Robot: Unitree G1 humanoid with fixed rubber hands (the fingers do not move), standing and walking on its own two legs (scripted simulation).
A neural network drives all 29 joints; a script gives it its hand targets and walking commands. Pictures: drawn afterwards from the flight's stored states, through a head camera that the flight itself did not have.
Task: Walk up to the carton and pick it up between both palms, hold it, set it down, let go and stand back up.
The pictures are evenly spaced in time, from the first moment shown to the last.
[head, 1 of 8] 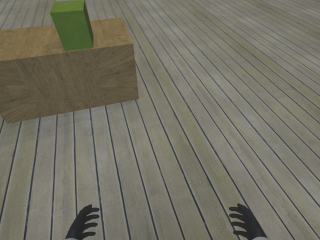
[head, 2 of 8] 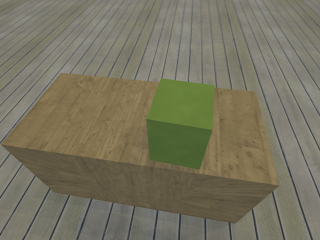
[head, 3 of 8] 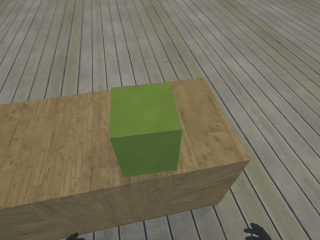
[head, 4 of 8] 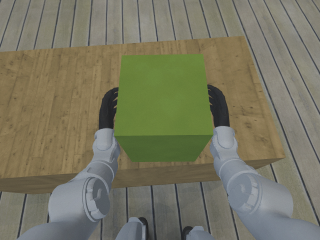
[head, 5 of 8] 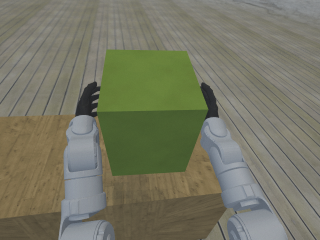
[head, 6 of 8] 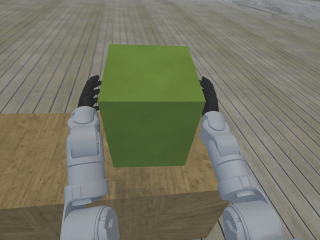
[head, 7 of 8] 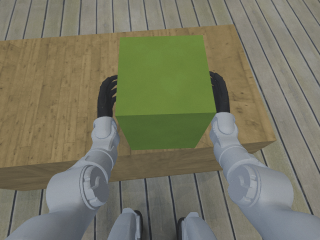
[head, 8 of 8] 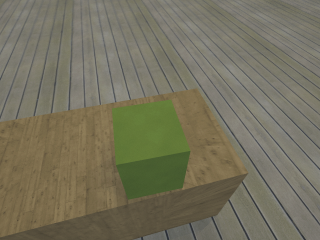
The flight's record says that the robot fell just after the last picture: no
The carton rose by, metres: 0.28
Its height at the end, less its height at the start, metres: +0.00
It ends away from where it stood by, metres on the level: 0.03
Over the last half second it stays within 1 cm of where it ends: yes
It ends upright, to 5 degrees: yes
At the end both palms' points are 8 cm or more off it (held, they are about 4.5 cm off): yes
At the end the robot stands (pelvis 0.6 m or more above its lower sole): yes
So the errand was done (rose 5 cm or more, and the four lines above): yes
